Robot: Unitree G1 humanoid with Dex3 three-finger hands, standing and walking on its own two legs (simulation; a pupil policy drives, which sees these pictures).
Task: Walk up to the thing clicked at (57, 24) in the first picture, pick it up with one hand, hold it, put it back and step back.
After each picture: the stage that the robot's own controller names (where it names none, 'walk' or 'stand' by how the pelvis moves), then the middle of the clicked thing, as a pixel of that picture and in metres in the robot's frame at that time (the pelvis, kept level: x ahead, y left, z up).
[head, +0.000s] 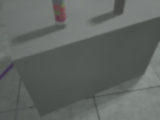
stand; (59, 7) +0.88 +0.15 +0.04
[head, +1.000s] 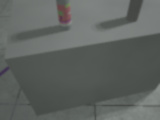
rise first; (63, 7) +0.80 +0.14 +0.06
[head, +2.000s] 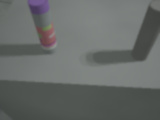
rise first; (45, 28) +0.57 +0.22 +0.06
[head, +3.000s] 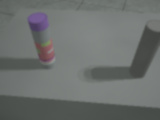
stand; (43, 44) +0.54 +0.19 +0.05
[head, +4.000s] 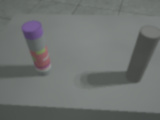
stand; (39, 51) +0.52 +0.21 +0.03
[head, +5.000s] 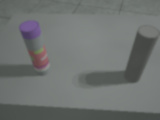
stand; (37, 51) +0.52 +0.22 +0.03
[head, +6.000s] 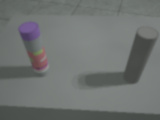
stand; (36, 52) +0.51 +0.22 +0.03
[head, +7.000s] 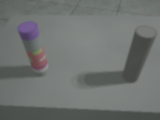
rise first; (35, 52) +0.52 +0.22 +0.03
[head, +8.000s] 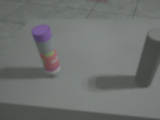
rise first; (48, 54) +0.51 +0.21 +0.04
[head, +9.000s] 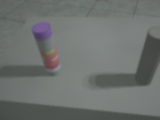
go down; (48, 52) +0.52 +0.21 +0.04
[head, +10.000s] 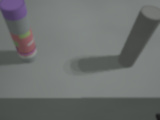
go down; (22, 34) +0.53 +0.19 +0.06
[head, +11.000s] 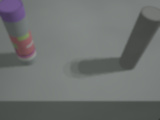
approach; (21, 36) +0.52 +0.20 +0.07
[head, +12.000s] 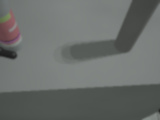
close in; (1, 18) +0.53 +0.21 +0.11
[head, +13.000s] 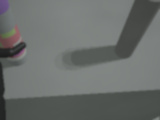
lift; (6, 33) +0.49 +0.20 +0.10
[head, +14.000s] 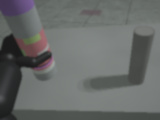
lift; (32, 40) +0.34 +0.14 +0.28
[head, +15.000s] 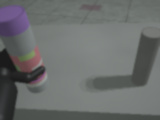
hold; (26, 56) +0.33 +0.17 +0.23
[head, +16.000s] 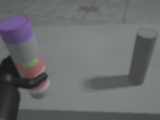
hold; (29, 63) +0.33 +0.17 +0.20
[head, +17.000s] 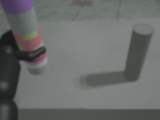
crouch; (28, 37) +0.40 +0.16 +0.23
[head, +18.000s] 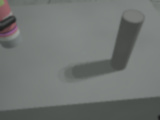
lower; out of the picture +0.51 +0.20 +0.23
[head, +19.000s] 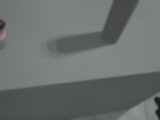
lower; out of the picture +0.54 +0.21 +0.13
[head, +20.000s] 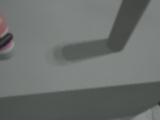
lower; out of the picture +0.51 +0.21 +0.11
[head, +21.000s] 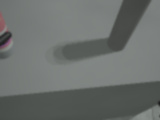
lower; out of the picture +0.52 +0.21 +0.11
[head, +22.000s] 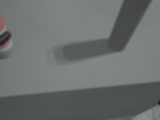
lower; out of the picture +0.52 +0.21 +0.11
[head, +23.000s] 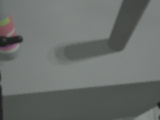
open; out of the picture +0.52 +0.19 +0.11
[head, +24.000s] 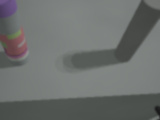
sink last; (11, 33) +0.48 +0.19 +0.10
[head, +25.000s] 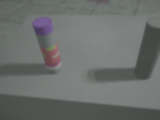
sink last; (49, 48) +0.52 +0.20 +0.08
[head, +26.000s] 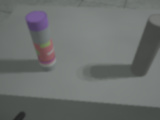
stand; (43, 44) +0.51 +0.19 +0.07
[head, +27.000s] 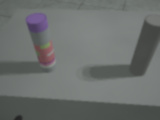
stand; (43, 46) +0.51 +0.19 +0.08
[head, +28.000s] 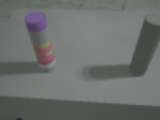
stand; (42, 45) +0.51 +0.19 +0.08
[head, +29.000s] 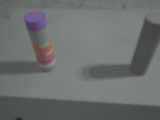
stand; (42, 45) +0.51 +0.18 +0.09
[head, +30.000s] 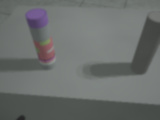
stand; (43, 42) +0.51 +0.18 +0.09
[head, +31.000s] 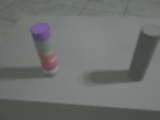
walk; (46, 53) +0.52 +0.18 +0.04
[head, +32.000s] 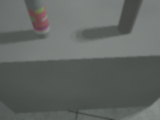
walk; (37, 11) +0.64 +0.22 +0.06
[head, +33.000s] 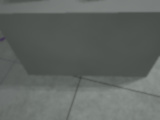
walk; out of the picture +0.96 +0.21 +0.07
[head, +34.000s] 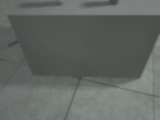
stand; out of the picture +1.13 +0.21 +0.05
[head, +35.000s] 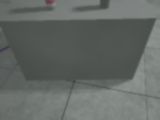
stand; out of the picture +1.11 +0.24 +0.03
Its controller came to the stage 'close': yes
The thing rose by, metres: 0.21
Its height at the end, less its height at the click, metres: +0.00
